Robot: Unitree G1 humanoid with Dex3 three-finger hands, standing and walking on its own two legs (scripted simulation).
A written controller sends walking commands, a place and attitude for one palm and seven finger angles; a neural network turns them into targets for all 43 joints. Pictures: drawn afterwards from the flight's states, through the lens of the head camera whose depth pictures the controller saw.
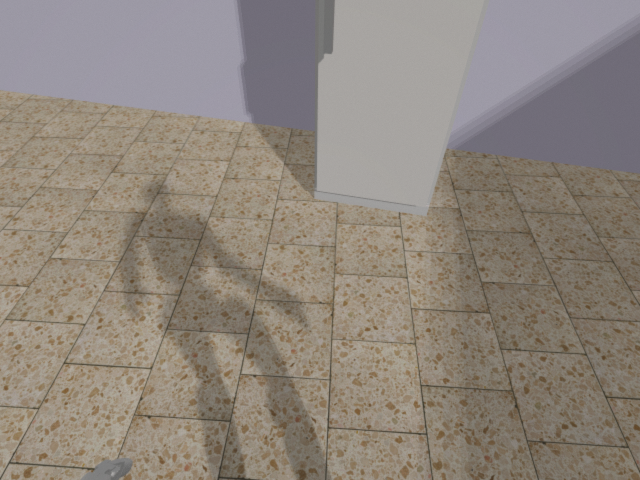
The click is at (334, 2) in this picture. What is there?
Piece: fridge door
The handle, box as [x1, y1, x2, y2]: [323, 0, 334, 53]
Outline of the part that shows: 324,0 323,52 331,53 334,0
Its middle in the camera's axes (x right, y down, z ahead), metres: +0.03 -0.74 +1.21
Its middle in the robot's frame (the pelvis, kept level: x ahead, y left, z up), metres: +1.41 +0.04 +0.12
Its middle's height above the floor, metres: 0.89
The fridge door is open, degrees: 0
